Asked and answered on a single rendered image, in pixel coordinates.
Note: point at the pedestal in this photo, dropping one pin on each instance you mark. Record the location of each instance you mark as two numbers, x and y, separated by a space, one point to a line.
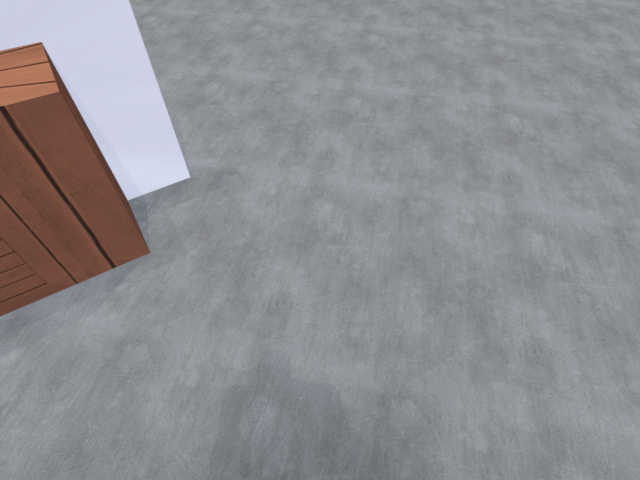
63 216

